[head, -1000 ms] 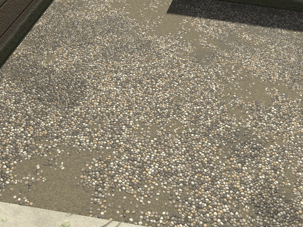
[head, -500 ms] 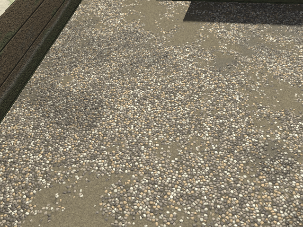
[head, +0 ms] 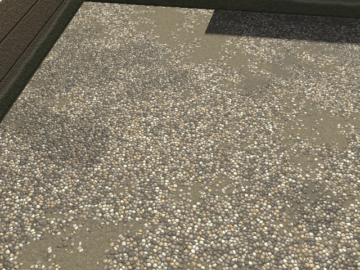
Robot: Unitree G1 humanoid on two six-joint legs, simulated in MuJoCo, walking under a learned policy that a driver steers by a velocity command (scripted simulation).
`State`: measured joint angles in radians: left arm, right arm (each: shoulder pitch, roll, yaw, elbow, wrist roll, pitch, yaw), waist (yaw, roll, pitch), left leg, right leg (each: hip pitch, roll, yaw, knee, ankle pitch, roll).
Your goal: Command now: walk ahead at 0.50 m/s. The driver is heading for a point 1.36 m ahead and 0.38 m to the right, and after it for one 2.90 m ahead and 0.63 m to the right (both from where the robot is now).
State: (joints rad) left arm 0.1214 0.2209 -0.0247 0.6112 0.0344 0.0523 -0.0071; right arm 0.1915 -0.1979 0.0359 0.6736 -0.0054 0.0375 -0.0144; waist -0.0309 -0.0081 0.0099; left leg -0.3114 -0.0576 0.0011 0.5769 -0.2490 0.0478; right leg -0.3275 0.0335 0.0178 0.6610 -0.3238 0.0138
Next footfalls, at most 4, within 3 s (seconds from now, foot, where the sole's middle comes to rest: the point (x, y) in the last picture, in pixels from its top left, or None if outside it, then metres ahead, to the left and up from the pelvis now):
none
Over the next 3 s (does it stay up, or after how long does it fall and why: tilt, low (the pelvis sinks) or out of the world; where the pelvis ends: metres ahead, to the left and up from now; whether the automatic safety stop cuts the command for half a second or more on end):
stays up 0.03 0.03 -0.01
